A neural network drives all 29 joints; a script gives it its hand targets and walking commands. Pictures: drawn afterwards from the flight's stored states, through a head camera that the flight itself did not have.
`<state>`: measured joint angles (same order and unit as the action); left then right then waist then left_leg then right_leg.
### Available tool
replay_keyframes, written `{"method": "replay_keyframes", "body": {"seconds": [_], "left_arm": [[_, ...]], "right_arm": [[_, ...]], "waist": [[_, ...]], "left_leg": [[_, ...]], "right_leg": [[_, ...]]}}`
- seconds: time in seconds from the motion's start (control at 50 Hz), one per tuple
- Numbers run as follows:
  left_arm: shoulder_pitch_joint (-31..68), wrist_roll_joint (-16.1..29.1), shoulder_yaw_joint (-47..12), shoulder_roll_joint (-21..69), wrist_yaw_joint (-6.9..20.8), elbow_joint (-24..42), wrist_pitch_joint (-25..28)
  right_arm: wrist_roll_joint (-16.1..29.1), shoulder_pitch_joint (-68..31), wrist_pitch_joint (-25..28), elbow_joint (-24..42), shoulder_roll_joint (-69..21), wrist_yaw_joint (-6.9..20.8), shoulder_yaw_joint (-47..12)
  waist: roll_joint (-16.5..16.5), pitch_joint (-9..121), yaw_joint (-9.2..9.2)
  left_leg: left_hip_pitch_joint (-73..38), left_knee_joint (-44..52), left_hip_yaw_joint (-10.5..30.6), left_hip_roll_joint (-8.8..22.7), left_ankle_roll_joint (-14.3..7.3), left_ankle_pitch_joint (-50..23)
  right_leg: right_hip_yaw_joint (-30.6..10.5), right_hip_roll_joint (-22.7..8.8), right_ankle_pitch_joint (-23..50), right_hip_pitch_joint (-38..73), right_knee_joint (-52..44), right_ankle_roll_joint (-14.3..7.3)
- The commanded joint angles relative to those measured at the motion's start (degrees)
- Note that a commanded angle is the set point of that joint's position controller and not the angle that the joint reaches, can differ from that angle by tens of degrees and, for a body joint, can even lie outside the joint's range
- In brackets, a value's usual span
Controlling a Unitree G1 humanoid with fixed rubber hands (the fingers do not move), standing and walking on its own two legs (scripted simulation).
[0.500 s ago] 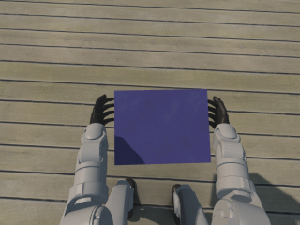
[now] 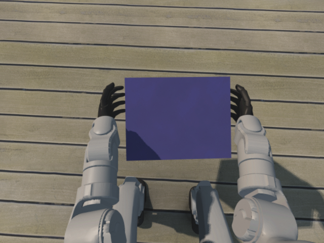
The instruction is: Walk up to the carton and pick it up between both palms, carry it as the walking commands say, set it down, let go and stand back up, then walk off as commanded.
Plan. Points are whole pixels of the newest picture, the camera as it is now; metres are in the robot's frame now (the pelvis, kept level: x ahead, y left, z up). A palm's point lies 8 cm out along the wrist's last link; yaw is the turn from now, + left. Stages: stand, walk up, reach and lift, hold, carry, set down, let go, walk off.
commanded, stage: set down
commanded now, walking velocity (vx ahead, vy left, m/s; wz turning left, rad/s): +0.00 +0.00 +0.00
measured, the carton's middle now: (174, 118) +0.43 -0.01 -0.17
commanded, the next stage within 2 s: none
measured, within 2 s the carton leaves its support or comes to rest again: neither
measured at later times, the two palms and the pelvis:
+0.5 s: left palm (116, 119) +0.42 +0.16 -0.17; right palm (230, 118) +0.43 -0.18 -0.18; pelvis -0.02 +0.00 -0.07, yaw +0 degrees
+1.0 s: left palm (121, 121) +0.44 +0.16 -0.25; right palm (221, 118) +0.46 -0.17 -0.26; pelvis -0.04 +0.00 -0.13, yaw +1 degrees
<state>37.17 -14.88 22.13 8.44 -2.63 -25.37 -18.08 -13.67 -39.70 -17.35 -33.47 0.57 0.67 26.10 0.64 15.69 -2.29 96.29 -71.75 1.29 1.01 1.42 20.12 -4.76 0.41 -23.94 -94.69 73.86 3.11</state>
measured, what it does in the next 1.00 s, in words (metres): lowers itself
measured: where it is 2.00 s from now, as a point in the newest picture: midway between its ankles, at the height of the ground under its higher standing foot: (167, 214)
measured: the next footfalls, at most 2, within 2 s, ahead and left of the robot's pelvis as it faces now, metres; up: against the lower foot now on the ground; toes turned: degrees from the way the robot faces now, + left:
none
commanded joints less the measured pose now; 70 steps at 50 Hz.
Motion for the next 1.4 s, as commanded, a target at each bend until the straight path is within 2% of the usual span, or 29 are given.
{"method": "replay_keyframes", "body": {"seconds": [0.0,0.04,0.12,0.14,0.2,0.22,0.3,0.32,0.34,0.38,0.4,0.46,0.5,0.54,0.56,0.66,0.72,0.74,0.78,0.96,0.98,1.08,1.1,1.16,1.18,1.28,1.3,1.34,1.38], "left_arm": [[30.97,8.78,-29.92,48.14,16.66,-5.80,0.84],[32.13,8.30,-29.41,47.40,17.10,-6.01,0.72],[30.20,8.50,-30.16,48.77,15.70,-7.04,0.97],[33.63,10.13,-31.82,47.11,16.17,-4.40,1.60],[35.77,9.58,-29.91,46.43,15.63,-6.18,1.56],[35.42,9.71,-31.06,46.02,15.70,-4.42,1.72],[38.63,11.06,-29.82,45.53,15.23,-6.42,1.54],[43.53,12.29,-32.51,46.07,14.84,-2.75,1.88],[39.49,12.29,-30.85,46.80,15.25,-5.05,1.99],[43.42,11.93,-31.27,46.08,14.35,-5.98,1.49],[40.13,10.17,-28.36,43.81,14.12,-7.69,1.28],[43.38,11.97,-27.16,43.91,15.22,-8.48,2.03],[45.50,11.19,-27.38,44.54,14.56,-9.35,1.80],[46.96,12.23,-26.34,41.89,14.18,-6.53,2.87],[46.37,11.49,-24.55,42.98,14.00,-10.01,2.58],[49.73,12.65,-24.38,44.41,13.30,-10.47,2.66],[51.12,12.27,-22.51,38.93,13.54,-9.74,4.00],[50.28,10.85,-22.40,39.26,13.15,-12.67,3.32],[52.70,13.05,-21.95,38.60,13.48,-9.28,3.97],[53.47,14.30,-24.30,39.65,12.49,-12.67,4.25],[53.35,13.72,-23.18,37.37,12.79,-12.50,4.85],[58.65,14.29,-24.06,32.97,11.72,-9.34,6.35],[60.35,15.79,-24.19,32.99,11.76,-8.50,7.29],[58.04,13.19,-22.11,32.48,10.88,-11.93,6.69],[60.75,14.03,-23.90,31.05,10.26,-11.52,7.09],[62.27,14.13,-21.51,30.44,10.29,-14.50,7.31],[60.93,13.51,-20.90,29.06,9.74,-14.43,7.68],[65.52,15.30,-22.12,30.82,10.24,-12.65,7.40],[63.14,13.68,-19.83,27.81,9.92,-16.16,7.58]], "right_arm": [[10.69,-39.25,1.89,0.68,-50.70,19.05,-35.68],[9.80,-38.50,1.78,-1.34,-49.71,18.42,-33.13],[12.27,-42.59,2.94,1.08,-47.42,18.67,-35.63],[11.50,-41.54,2.87,1.42,-47.85,18.01,-35.59],[11.49,-43.20,2.93,0.21,-47.64,17.65,-35.02],[12.20,-43.05,3.08,1.21,-47.70,17.66,-35.79],[11.50,-46.41,2.72,-0.82,-44.24,16.78,-33.45],[12.87,-45.43,2.92,-0.84,-46.41,16.90,-34.52],[13.13,-49.46,3.26,1.81,-45.78,16.95,-36.13],[11.86,-46.40,2.47,-3.59,-46.14,17.35,-32.91],[11.82,-48.02,2.48,-3.66,-46.09,17.17,-32.68],[11.82,-50.52,3.01,-1.11,-45.23,16.42,-32.91],[12.22,-50.90,3.22,-3.15,-46.36,16.60,-31.56],[12.13,-51.05,2.98,-3.90,-44.06,16.75,-32.35],[11.99,-51.46,3.40,-4.68,-43.57,16.82,-30.84],[10.87,-52.80,3.65,-5.90,-41.97,16.15,-29.67],[12.24,-56.27,4.17,-3.93,-41.39,16.10,-31.12],[12.09,-55.53,4.19,-5.73,-39.56,16.14,-29.14],[10.95,-53.24,3.16,-8.73,-41.15,15.94,-29.13],[12.56,-57.32,4.90,-6.21,-37.20,14.74,-29.70],[11.83,-58.62,5.03,-6.14,-35.59,14.53,-29.48],[13.29,-57.68,5.70,-8.34,-36.04,14.73,-29.21],[12.38,-58.30,6.15,-7.40,-35.40,14.47,-29.66],[13.98,-63.82,6.52,-6.54,-34.50,14.02,-30.91],[14.05,-63.01,7.02,-6.61,-31.18,14.00,-30.10],[13.74,-63.73,6.95,-9.39,-29.47,12.94,-30.28],[13.73,-60.63,6.71,-10.95,-33.40,13.13,-30.18],[13.22,-64.71,7.28,-9.91,-28.31,13.15,-28.54],[13.61,-62.26,7.10,-11.29,-30.52,13.53,-28.45]], "waist": [[4.74,46.46,-0.04],[3.22,46.26,1.59],[-0.43,48.20,-1.52],[4.42,51.20,1.57],[2.78,50.25,1.18],[1.02,51.88,-1.39],[3.73,50.97,2.46],[-0.17,54.22,1.18],[3.97,55.84,0.80],[1.80,51.83,1.91],[1.37,49.50,-1.42],[4.69,50.57,1.28],[-0.50,51.36,-0.12],[3.70,52.34,0.98],[0.10,49.01,-0.30],[1.45,49.41,2.45],[3.64,49.10,-0.31],[-1.20,46.86,-0.20],[3.75,47.08,1.34],[-0.67,51.40,1.77],[3.43,50.05,2.68],[-0.44,47.71,0.27],[2.93,51.14,2.57],[2.52,48.29,-0.20],[-1.27,48.39,0.98],[2.72,45.73,2.96],[1.42,47.09,0.30],[1.68,45.31,3.94],[0.60,42.56,0.72]], "left_leg": [[-28.97,-0.48,-3.18,-8.96,-0.02,-11.59],[-24.59,-1.97,-4.10,-9.17,0.23,-9.13],[-27.59,-3.64,-3.19,-9.51,0.77,-14.42],[-25.58,-5.34,-3.24,-9.47,0.50,-12.49],[-22.79,-6.87,-3.70,-9.15,0.76,-11.45],[-22.54,-7.14,-4.04,-9.58,0.83,-13.06],[-21.99,-8.09,-2.52,-9.41,0.64,-7.62],[-22.65,-9.51,-3.79,-9.05,1.23,-10.54],[-22.08,-9.19,-3.48,-9.58,1.04,-9.80],[-21.48,-9.24,-2.94,-9.06,1.34,-10.61],[-18.22,-10.04,-3.81,-9.31,1.00,-7.30],[-16.38,-11.44,-3.99,-9.35,0.43,-7.51],[-15.47,-11.77,-4.67,-9.48,0.84,-6.43],[-14.92,-13.10,-4.12,-9.09,0.60,-7.10],[-14.97,-12.80,-4.32,-9.38,0.89,-6.54],[-12.43,-14.72,-3.71,-9.29,1.26,-5.81],[-9.58,-17.30,-4.67,-8.81,0.60,-8.16],[-10.07,-16.74,-4.30,-8.50,0.79,-4.84],[-6.57,-17.62,-5.19,-8.63,0.39,-4.71],[-9.60,-22.69,-5.65,-8.39,1.72,-7.82],[-7.97,-22.51,-4.88,-8.76,1.14,-6.83],[-5.49,-24.77,-5.11,-7.93,1.36,-9.11],[-5.93,-25.26,-4.68,-8.71,1.34,-8.65],[-6.38,-25.88,-4.69,-8.40,0.84,-7.57],[-6.66,-26.80,-4.67,-7.91,1.88,-7.92],[-2.62,-29.69,-5.02,-7.51,1.28,-5.80],[-3.17,-29.77,-6.23,-7.81,1.57,-7.25],[-3.40,-29.41,-3.83,-7.96,1.46,-6.26],[-3.13,-30.85,-5.76,-7.54,1.35,-4.46]], "right_leg": [[8.22,7.40,7.99,12.43,-1.92,-1.73],[7.76,7.41,7.54,13.28,-1.53,-1.93],[8.45,7.41,9.19,5.57,2.64,-2.25],[8.77,7.50,8.34,8.50,1.62,-1.77],[8.35,7.39,8.29,6.20,3.27,-2.01],[8.40,7.49,9.28,4.33,4.73,-2.05],[10.06,7.62,3.57,1.00,6.77,-1.66],[8.44,7.61,6.45,1.59,7.04,-2.70],[10.23,7.71,5.64,2.96,7.13,-1.63],[10.10,7.86,6.89,-1.14,8.55,-1.99],[9.04,7.39,2.97,-2.12,8.83,-1.97],[9.44,7.31,3.79,-0.24,9.25,-1.67],[8.66,7.09,3.04,-2.74,10.22,-2.68],[9.35,7.08,3.01,-3.80,11.21,-2.34],[9.03,7.11,2.00,-6.54,11.75,-2.86],[9.04,6.66,2.69,-6.23,13.35,-3.39],[8.45,6.41,3.82,-8.45,15.09,-2.54],[8.30,6.10,1.12,-10.32,16.23,-2.90],[8.27,6.01,1.66,-6.86,15.14,-2.99],[8.44,5.96,4.15,-8.08,19.51,-3.23],[9.67,5.80,2.67,-9.80,19.71,-2.30],[8.25,5.67,5.37,-12.81,22.72,-2.92],[9.57,5.72,4.96,-11.16,23.32,-2.57],[8.78,5.28,2.74,-11.94,24.19,-1.94],[8.71,5.19,3.66,-14.91,24.98,-2.59],[8.52,4.48,2.34,-11.96,25.78,-2.19],[8.51,4.49,4.15,-10.83,26.32,-2.09],[10.19,4.99,2.24,-14.64,28.16,-2.33],[8.66,4.65,1.21,-14.31,27.29,-2.62]]}}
